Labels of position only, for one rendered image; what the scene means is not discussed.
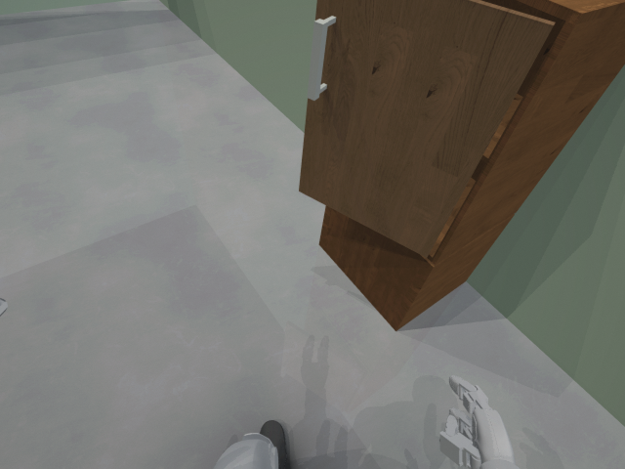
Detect robot left thigh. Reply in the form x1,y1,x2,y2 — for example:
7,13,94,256
213,439,278,469

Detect cupboard door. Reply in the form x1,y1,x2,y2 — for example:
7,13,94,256
299,0,555,258

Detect handle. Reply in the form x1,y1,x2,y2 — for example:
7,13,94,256
307,16,336,101

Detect robot left shin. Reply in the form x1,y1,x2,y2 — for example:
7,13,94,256
242,433,274,448

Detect robot right hand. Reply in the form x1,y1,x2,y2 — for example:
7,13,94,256
440,375,516,469

